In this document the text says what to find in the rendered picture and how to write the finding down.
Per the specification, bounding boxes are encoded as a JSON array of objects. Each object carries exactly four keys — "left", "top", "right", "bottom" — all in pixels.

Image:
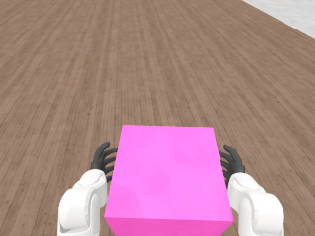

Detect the robot right hand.
[{"left": 219, "top": 145, "right": 245, "bottom": 189}]

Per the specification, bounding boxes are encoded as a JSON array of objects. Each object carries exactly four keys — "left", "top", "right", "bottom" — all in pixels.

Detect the robot left hand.
[{"left": 90, "top": 142, "right": 118, "bottom": 183}]

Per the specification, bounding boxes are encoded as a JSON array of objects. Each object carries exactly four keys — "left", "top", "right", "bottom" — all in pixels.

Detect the carton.
[{"left": 104, "top": 125, "right": 234, "bottom": 236}]

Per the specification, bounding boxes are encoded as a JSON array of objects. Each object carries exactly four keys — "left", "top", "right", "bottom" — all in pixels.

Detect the left robot forearm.
[{"left": 57, "top": 169, "right": 108, "bottom": 236}]

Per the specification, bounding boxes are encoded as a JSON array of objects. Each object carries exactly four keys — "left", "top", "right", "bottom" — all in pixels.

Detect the right robot forearm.
[{"left": 227, "top": 172, "right": 284, "bottom": 236}]

